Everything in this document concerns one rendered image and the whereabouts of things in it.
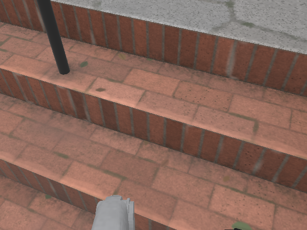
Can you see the robot left thigh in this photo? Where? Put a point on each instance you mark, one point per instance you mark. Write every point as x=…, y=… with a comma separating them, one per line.
x=114, y=213

